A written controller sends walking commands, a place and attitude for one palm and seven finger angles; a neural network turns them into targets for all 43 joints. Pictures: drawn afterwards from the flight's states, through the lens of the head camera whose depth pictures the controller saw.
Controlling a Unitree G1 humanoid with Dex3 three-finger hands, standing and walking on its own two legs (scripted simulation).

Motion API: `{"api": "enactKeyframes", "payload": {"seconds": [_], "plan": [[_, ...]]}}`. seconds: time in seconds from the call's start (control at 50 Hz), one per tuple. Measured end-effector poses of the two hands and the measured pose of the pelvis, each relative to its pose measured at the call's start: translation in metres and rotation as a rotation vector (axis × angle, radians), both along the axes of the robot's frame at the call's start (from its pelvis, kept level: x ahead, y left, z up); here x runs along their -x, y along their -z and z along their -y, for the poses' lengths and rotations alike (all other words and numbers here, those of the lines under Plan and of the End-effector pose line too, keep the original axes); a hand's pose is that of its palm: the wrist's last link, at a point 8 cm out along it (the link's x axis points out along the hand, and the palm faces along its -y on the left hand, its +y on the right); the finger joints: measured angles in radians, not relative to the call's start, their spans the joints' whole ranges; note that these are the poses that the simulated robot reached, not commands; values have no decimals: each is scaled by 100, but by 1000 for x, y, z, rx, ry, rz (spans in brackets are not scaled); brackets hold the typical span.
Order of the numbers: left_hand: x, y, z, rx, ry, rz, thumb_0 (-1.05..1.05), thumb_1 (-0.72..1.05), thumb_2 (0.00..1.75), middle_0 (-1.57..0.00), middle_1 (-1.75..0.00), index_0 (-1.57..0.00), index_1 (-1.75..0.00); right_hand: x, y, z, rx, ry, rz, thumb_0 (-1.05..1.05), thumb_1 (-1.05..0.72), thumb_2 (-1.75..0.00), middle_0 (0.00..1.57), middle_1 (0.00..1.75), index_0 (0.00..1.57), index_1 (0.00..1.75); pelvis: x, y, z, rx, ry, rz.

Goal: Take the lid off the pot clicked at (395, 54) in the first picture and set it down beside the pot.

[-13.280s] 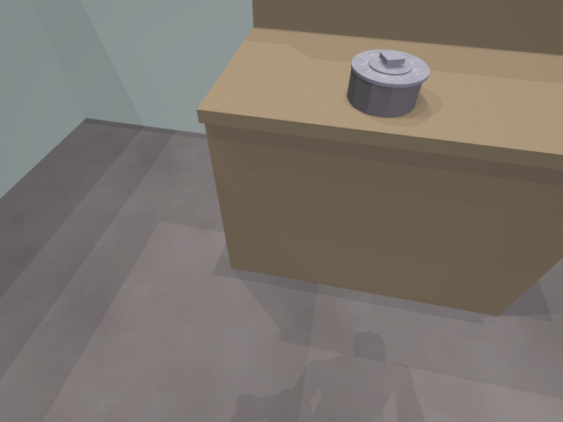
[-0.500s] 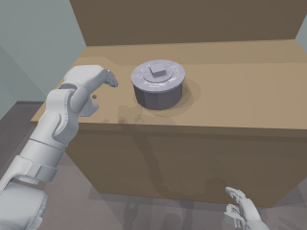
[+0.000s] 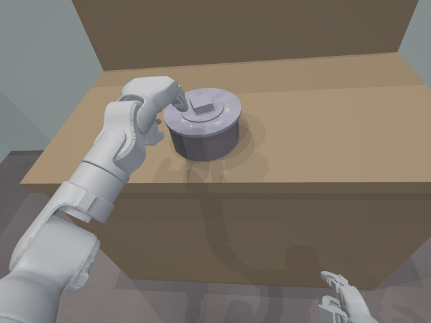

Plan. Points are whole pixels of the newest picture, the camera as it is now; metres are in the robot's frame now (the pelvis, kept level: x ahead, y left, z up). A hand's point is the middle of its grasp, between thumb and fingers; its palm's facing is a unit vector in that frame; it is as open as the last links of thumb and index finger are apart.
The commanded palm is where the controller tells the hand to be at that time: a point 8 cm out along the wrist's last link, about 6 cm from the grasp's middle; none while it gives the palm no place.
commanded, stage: move the open hand above the knob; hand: left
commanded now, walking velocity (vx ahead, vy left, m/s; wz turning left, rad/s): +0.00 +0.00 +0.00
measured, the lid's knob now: (201, 102) +0.57 +0.07 +0.12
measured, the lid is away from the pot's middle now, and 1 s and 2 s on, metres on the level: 0.00 0.00 0.00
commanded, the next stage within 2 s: lower the open fingers around the knob in 1.42 s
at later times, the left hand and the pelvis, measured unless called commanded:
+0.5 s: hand (191, 91) +0.50 +0.07 +0.20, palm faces -0.26 -0.02 -0.96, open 10.0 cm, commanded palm +0.50 +0.08 +0.25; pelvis +0.02 -0.01 +0.00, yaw -2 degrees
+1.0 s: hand (194, 81) +0.54 +0.07 +0.20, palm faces -0.29 -0.04 -0.96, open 10.0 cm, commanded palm +0.53 +0.08 +0.25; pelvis +0.03 +0.01 +0.00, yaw -3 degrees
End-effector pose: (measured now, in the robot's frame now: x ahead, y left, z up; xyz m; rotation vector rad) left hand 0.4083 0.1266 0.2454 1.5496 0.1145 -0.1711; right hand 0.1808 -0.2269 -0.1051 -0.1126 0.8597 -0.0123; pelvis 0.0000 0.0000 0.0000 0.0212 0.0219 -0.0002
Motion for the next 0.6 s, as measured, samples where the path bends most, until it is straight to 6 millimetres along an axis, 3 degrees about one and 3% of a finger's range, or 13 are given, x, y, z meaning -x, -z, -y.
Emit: {"api": "enactKeyframes", "payload": {"seconds": [0.14,0.38,0.6], "plan": [[-28,-6,10,0,-64,-43,0,-37,162,-87,-8,-87,-9,14,9,11,4,38,-55,1,-90,-90,20,30,20,30,-7,0,6,-6,3,-16],[-70,-8,42,13,-9,-83,0,-37,162,-87,-8,-87,-9,56,22,34,52,137,-186,1,-90,-90,20,30,20,30,-19,-1,8,-10,18,-47],[-101,-8,59,16,-19,-95,0,-36,162,-87,-8,-87,-9,89,28,37,63,212,-279,1,-90,-90,20,30,20,30,-26,-2,3,-7,38,-89]]}}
